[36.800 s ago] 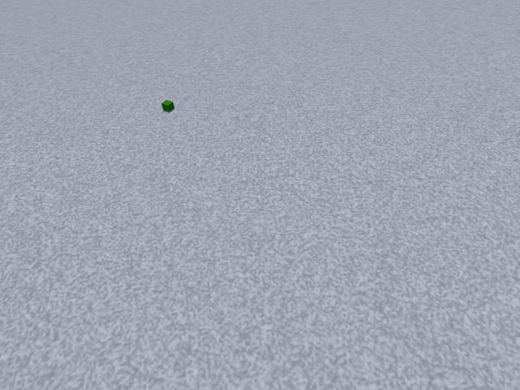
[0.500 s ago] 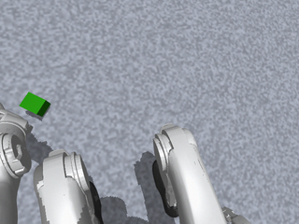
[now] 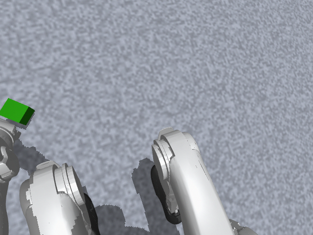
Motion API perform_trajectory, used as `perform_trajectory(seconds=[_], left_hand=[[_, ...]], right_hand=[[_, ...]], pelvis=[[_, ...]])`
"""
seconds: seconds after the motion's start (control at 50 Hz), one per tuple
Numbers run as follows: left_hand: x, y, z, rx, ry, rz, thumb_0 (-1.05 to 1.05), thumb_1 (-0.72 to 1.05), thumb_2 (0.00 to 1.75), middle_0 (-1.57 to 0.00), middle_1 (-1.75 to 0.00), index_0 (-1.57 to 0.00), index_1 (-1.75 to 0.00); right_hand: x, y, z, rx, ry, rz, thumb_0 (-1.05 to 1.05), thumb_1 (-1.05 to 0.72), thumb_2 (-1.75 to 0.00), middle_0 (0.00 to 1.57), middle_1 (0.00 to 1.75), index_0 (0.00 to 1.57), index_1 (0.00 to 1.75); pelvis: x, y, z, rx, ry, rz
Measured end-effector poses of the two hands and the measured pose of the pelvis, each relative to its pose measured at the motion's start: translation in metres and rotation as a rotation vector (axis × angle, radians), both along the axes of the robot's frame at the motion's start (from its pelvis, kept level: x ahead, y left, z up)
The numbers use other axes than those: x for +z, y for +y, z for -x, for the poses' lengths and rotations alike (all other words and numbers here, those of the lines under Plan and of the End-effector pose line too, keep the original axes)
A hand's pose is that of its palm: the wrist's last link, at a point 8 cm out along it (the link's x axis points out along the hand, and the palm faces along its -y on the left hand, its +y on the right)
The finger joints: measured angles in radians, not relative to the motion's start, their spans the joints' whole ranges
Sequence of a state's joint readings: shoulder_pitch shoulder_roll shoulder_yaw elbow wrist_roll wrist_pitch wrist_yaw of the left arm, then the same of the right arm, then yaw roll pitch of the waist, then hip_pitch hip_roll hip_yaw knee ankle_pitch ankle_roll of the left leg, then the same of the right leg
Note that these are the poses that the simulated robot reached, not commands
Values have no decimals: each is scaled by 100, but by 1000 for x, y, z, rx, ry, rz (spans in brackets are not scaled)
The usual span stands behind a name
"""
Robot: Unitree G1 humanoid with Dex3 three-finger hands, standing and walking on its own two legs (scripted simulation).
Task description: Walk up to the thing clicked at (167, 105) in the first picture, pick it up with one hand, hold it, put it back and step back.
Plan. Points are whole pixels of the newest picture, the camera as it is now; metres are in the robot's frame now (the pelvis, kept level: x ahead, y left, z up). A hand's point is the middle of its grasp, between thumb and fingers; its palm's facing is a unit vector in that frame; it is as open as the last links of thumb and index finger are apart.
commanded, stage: rise first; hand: left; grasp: from above
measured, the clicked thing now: (17, 112) +0.49 +0.29 -0.29
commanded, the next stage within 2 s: none
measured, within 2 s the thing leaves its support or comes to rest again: neither
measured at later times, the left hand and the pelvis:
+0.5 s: hand out of the picture +0.45 +0.32 -0.19, palm faces -0.20 -0.38 -0.90, open 13.9 cm; pelvis +0.00 +0.01 +0.00, yaw -2 degrees
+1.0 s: hand out of the picture +0.46 +0.32 -0.19, palm faces -0.19 -0.38 -0.90, open 14.0 cm; pelvis +0.00 +0.00 +0.01, yaw -2 degrees
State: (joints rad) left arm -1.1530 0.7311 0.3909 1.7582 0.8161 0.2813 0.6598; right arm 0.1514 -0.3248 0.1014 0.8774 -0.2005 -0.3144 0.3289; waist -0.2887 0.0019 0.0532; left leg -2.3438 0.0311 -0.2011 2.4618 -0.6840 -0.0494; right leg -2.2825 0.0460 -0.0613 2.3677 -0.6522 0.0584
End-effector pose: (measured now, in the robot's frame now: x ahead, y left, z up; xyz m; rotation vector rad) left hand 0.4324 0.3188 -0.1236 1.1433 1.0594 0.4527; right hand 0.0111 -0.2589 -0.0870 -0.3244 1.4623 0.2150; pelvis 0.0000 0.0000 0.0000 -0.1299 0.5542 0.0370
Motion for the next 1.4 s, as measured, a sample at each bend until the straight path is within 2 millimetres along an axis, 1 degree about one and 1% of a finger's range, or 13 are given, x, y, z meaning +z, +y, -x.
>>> perform_trajectory(seconds=[0.24, 0.58, 0.74, 0.92, 1.1, 1.2, 1.4], left_hand=[[-7, 3, -7, 9, -3, -6, 0, -54, 98, -16, -95, -14, -97], [-7, 11, -18, -15, -5, -13, 0, -52, 95, -18, -94, -17, -96], [-6, 10, -20, -14, 5, -19, 0, -53, 97, -16, -97, -15, -99], [-9, 7, -24, -8, -8, -12, 0, -54, 97, -15, -99, -14, -101], [-7, 9, -22, 8, -6, -17, 0, -53, 96, -15, -100, -15, -101], [-6, 11, -17, 5, 10, -23, 0, -53, 96, -15, -100, -15, -101], [-12, 12, -13, -11, 12, -15, 0, -51, 95, -15, -100, -15, -101]], right_hand=[[10, 2, 10, 6, 25, 7, 0, -91, -90, 19, 29, 19, 30], [19, 10, 8, 5, 13, 8, 0, -92, -90, 19, 29, 19, 30], [20, 11, 7, 10, 11, 1, 0, -92, -90, 19, 29, 19, 30], [23, 8, 10, 14, 15, 10, 0, -92, -90, 19, 29, 19, 30], [27, 9, 11, 11, 23, 11, 0, -92, -90, 19, 29, 19, 30], [27, 9, 11, 7, 18, 11, 0, -92, -90, 19, 29, 19, 30], [29, 11, 14, 19, 15, 13, 0, -92, -90, 19, 29, 19, 30]], pelvis=[[0, 2, 1, -7, -9, 16], [2, 6, -1, -11, -8, 35], [4, 5, -1, -11, -4, 34], [5, 4, 0, -15, -8, 34], [7, 4, 0, -15, -6, 37], [8, 4, 0, -15, -7, 38], [7, 5, 3, -13, -22, 41]])
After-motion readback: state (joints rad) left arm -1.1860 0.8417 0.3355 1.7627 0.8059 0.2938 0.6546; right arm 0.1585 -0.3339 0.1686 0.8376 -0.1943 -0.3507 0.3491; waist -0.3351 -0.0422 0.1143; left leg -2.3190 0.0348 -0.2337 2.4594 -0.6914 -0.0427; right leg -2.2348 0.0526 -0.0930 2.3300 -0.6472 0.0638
